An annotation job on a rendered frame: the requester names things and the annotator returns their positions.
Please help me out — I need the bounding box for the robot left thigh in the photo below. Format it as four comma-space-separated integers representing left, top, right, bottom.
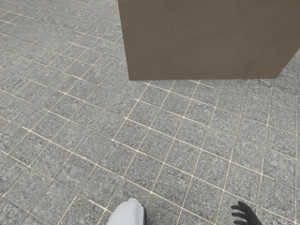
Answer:
106, 201, 144, 225

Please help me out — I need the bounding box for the pedestal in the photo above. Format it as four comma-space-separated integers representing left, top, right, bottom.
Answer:
117, 0, 300, 81

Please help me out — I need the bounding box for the robot left shin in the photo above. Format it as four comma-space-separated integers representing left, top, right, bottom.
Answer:
128, 198, 139, 203

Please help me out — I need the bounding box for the robot right hand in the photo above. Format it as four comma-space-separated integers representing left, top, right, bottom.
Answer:
231, 201, 262, 225

